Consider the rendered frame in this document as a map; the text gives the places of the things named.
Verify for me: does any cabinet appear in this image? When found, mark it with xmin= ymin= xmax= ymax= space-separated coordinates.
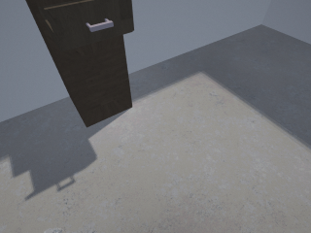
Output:
xmin=25 ymin=0 xmax=133 ymax=128

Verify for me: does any drawer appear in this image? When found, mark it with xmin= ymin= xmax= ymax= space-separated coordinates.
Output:
xmin=38 ymin=0 xmax=134 ymax=52

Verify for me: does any handle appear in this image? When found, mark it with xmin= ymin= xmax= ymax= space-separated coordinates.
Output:
xmin=86 ymin=18 xmax=114 ymax=32

